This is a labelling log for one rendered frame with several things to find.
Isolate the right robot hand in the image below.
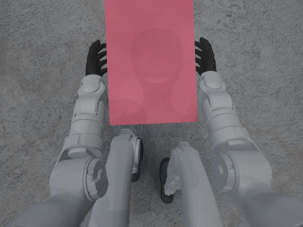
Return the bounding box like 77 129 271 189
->
194 37 217 75

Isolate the carton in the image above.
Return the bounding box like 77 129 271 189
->
104 0 198 126

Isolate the left robot upper arm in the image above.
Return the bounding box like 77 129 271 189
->
5 156 109 227

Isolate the left robot hand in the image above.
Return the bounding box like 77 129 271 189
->
85 40 108 77

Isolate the robot right foot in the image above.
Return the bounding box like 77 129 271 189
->
159 157 174 204

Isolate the right robot upper arm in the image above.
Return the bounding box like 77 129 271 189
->
210 150 303 227

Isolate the robot right forearm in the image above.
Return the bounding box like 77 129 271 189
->
197 71 273 181

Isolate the robot left forearm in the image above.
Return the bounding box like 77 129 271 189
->
49 74 109 195

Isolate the robot left shin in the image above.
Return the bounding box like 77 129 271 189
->
110 129 138 173

